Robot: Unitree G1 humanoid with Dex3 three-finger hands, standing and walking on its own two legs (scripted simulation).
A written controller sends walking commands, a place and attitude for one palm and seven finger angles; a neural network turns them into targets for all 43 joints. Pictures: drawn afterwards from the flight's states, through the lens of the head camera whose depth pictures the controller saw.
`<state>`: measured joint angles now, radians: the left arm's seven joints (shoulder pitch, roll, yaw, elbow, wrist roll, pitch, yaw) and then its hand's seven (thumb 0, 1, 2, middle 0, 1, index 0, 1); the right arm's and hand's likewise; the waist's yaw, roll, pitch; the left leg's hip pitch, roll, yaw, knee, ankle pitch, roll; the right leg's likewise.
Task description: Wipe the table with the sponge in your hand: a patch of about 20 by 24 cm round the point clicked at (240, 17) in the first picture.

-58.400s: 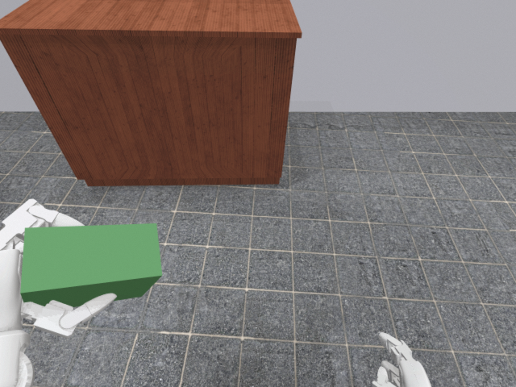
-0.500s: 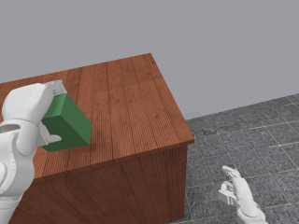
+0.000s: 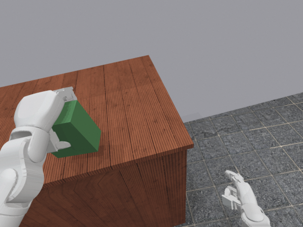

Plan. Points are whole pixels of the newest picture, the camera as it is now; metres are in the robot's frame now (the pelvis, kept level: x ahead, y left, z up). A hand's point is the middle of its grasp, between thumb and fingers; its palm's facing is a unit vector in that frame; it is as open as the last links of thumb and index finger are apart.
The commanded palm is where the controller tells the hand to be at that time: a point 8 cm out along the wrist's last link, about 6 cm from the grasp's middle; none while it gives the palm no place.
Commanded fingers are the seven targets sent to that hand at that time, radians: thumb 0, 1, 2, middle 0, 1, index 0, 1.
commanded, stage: move the sponge above the wiping area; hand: left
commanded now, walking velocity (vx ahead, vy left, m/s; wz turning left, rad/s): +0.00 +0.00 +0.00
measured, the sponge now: (71, 135) +0.26 +0.25 +0.15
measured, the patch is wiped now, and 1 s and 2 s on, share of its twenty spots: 0.00 0.00 0.00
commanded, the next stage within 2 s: none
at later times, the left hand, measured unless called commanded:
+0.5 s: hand (69, 119) +0.29 +0.26 +0.18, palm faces +0.14 -0.08 -0.99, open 10.5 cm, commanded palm +0.24 +0.25 +0.27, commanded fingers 0.00 0.10 1.30 -1.20 -1.60 -1.20 -1.60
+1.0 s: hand (76, 124) +0.28 +0.24 +0.17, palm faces +0.14 -0.11 -0.98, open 10.5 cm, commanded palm +0.24 +0.23 +0.25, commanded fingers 0.00 0.10 1.30 -1.20 -1.60 -1.20 -1.60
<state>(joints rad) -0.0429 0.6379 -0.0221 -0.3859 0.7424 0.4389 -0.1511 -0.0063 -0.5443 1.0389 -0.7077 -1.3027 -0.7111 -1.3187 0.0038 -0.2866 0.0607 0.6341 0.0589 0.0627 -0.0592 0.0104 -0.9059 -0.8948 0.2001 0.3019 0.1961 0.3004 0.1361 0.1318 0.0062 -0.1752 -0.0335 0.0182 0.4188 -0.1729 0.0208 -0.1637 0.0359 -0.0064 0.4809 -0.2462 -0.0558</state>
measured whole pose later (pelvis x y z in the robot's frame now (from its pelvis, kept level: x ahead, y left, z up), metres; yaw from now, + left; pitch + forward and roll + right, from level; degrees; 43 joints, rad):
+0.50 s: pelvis +0.01 -0.01 +0.00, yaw +0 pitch -3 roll +1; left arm -0.14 0.60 -0.08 -0.22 0.79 0.47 -0.15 -0.01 -0.54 1.04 -0.71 -1.30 -0.71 -1.32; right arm 0.00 -0.29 0.07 0.64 0.06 0.07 -0.06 0.01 -0.91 -0.89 0.20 0.30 0.20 0.30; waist 0.12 0.12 0.00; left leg -0.18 -0.03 0.01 0.41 -0.17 0.01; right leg -0.16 0.04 -0.01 0.47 -0.25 -0.07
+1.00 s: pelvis +0.01 -0.01 +0.00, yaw +0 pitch -3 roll +1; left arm -0.08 0.55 -0.12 -0.28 0.81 0.48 -0.12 -0.01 -0.54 1.04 -0.71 -1.30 -0.71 -1.32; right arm 0.00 -0.28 0.06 0.63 0.06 0.09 -0.05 0.01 -0.91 -0.89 0.20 0.30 0.20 0.30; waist 0.13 0.13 -0.01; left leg -0.17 -0.03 0.01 0.42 -0.19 0.01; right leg -0.15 0.04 -0.01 0.48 -0.26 -0.07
